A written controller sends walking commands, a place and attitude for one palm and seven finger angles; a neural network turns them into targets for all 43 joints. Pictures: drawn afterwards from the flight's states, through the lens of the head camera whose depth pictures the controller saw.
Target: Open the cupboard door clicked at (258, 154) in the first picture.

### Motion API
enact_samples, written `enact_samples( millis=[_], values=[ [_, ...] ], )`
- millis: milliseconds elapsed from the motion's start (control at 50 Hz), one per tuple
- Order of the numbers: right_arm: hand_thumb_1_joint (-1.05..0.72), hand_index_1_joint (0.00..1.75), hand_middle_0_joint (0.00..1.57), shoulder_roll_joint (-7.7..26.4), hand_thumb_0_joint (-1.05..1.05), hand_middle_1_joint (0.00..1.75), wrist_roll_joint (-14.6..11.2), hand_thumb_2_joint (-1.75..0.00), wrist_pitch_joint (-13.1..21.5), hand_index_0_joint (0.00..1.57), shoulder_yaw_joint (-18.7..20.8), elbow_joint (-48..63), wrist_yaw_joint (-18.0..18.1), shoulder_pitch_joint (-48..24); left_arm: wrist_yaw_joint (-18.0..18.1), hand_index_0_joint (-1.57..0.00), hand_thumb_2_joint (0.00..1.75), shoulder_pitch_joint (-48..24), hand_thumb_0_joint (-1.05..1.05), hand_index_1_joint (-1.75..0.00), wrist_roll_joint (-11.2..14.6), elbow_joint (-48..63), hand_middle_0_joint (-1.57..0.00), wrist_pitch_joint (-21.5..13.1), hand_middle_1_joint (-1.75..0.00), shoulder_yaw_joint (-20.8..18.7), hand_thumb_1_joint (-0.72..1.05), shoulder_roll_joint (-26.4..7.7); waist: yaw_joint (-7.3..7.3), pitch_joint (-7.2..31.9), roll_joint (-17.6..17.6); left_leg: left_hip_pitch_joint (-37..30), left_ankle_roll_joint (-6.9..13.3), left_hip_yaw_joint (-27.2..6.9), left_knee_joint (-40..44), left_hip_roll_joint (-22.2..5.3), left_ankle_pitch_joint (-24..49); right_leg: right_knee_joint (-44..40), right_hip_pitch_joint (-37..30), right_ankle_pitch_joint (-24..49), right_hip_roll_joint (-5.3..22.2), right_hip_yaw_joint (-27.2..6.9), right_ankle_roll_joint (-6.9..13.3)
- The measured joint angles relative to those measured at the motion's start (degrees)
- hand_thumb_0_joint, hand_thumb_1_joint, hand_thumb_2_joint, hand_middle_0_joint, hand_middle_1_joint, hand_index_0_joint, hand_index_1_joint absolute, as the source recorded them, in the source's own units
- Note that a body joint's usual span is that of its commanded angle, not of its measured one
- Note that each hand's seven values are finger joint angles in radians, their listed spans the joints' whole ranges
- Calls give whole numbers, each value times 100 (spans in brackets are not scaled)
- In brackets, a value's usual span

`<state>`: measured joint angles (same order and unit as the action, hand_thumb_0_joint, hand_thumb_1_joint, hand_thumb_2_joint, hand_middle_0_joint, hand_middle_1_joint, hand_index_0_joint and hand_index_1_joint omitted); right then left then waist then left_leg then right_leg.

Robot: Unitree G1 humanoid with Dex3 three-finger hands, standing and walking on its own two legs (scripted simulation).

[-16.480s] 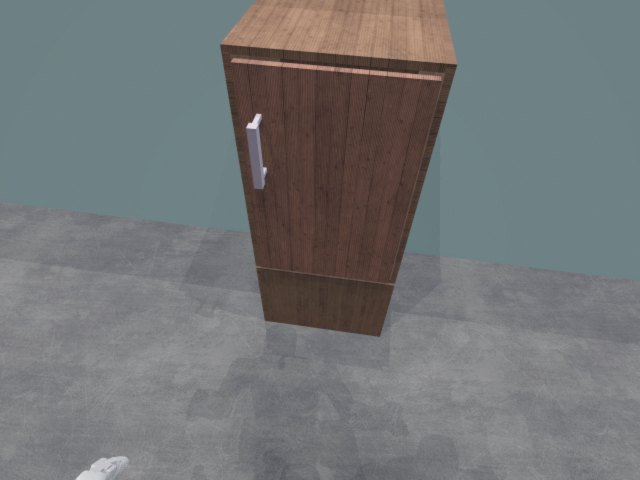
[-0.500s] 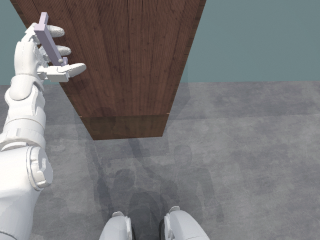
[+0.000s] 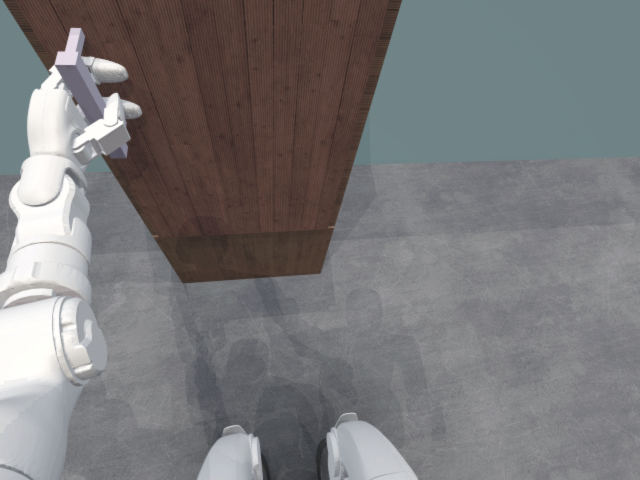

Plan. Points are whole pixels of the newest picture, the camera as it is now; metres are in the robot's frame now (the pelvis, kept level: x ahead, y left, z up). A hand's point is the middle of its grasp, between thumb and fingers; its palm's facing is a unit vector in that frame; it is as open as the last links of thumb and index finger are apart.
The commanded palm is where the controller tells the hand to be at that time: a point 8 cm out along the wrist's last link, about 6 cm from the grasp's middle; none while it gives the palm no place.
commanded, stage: pull the door open along its arc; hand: left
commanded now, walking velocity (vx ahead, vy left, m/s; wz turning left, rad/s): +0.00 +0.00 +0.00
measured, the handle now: (99, 99) +0.57 +0.21 +0.08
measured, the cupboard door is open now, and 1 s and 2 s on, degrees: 0 45 48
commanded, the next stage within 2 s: open thumb and fingers to let go in 1.00 s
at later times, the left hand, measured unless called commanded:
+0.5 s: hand (137, 202) +0.42 +0.16 +0.08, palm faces +0.05 -1.00 +0.04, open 5.7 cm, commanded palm +0.37 +0.20 +0.07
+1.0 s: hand (250, 303) +0.30 +0.05 +0.08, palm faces +0.38 -0.92 -0.01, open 5.8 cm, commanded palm +0.23 +0.08 +0.07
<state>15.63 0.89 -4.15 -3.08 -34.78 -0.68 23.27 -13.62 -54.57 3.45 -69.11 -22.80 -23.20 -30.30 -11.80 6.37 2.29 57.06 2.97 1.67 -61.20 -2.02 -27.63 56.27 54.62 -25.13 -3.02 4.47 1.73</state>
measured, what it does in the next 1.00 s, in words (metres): stands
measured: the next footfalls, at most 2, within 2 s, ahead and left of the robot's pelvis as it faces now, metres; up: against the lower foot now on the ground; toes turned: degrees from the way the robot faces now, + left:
none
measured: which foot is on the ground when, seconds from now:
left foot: down 0.00-1.00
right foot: down 0.00-1.00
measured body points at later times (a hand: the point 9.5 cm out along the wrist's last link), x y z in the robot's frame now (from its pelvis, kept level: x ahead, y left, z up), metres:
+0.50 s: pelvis +0.02 +0.00 +0.02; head +0.10 +0.00 +0.47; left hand +0.41 +0.21 +0.08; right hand +0.09 -0.26 -0.09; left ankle +0.00 +0.08 -0.66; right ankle +0.01 -0.11 -0.66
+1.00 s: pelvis +0.00 -0.04 +0.02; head +0.03 -0.05 +0.47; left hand +0.27 +0.09 +0.08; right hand +0.18 -0.24 -0.08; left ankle +0.00 +0.08 -0.66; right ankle +0.01 -0.11 -0.66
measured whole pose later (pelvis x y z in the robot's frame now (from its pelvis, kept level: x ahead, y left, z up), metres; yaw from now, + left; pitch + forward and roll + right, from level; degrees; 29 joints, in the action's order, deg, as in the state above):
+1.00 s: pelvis +0.00 -0.04 +0.02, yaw +4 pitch +11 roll +0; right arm 10.2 3.4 -0.7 -0.7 -32.2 -2.7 12.4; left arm 31.7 2.1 -5.3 -12.7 -16.2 11.8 6.2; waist -0.3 8.2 2.2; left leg 39.3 0.0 0.1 -53.8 0.0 -25.3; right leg 53.7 38.2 -26.5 -1.3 5.7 4.5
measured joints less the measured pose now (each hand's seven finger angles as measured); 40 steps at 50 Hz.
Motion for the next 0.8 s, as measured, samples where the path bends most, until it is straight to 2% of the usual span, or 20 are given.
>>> enact_samples(
  millis=[100,200,320,440,480,540,600,700,740,800],
  values=[
    [-91,30,21,-10,0,30,8,-90,-9,20,26,-32,-42,22,90,-40,85,117,0,-135,74,147,-40,-9,-135,26,80,89,54,3,8,-33,-5,24,26,0,3,-5,-15,-1,-1,-25,3],
    [-91,30,21,-27,0,30,-34,-90,-72,20,63,-3,-75,81,51,-38,83,602,0,-135,199,554,-40,-8,-135,56,81,273,140,60,14,-238,-7,84,166,-11,5,-113,-182,9,-18,-93,2],
    [-91,30,21,-59,1,30,-134,-90,-127,20,133,115,-119,106,49,-37,80,1631,1,-135,445,1454,-40,53,-135,246,80,695,289,177,13,-694,-14,160,466,-12,30,-372,-592,40,-35,-182,-1],
    [-91,30,21,-86,1,30,-213,-90,-47,20,207,274,-173,-55,135,-37,77,2871,1,-135,692,2664,-39,57,-135,690,77,1241,485,250,-11,-1162,-18,202,727,22,60,-575,-1027,47,-15,-236,-5],
    [-91,30,21,-103,1,30,-197,-90,34,20,268,310,-194,-145,509,-37,76,3250,1,-135,756,3131,-39,86,-135,876,75,1576,600,276,-4,-1263,-24,212,775,31,66,-611,-1121,47,-9,-249,-10],
    [-91,30,20,-129,1,30,-129,-90,154,20,325,319,-263,-361,1413,-38,76,3671,2,-135,704,3758,-39,96,-135,1150,74,2196,747,278,5,-1326,-32,196,775,73,76,-573,-1181,23,34,-231,-16],
    [-91,30,20,-198,1,30,-15,-90,219,20,348,329,-331,-607,2312,-39,76,3992,3,-135,407,4257,-38,118,-135,1489,73,2674,870,272,-23,-1339,-42,182,724,117,80,-452,-1177,-27,81,-213,-4],
    [-91,30,20,-342,1,30,158,-90,243,20,348,343,-406,-939,3641,-39,77,4415,3,-135,-294,4795,-37,274,-135,2174,75,3212,1034,256,-11,-1350,-84,104,605,176,84,-255,-1190,-109,146,-128,45],
    [-91,30,20,-401,1,30,198,-90,236,20,323,320,-392,-1035,4028,-40,78,4542,2,-135,-488,4901,-37,353,-135,2417,75,3379,1080,243,-3,-1381,-107,59,578,197,93,-205,-1230,-134,168,-81,72],
    [-91,30,20,-488,1,30,233,-90,226,20,276,264,-328,-1128,4397,-39,77,4695,2,-135,-659,4981,-37,439,-135,2698,75,3555,1133,221,-21,-1455,-149,-9,578,219,122,-172,-1315,-153,190,-12,119]
  ],
)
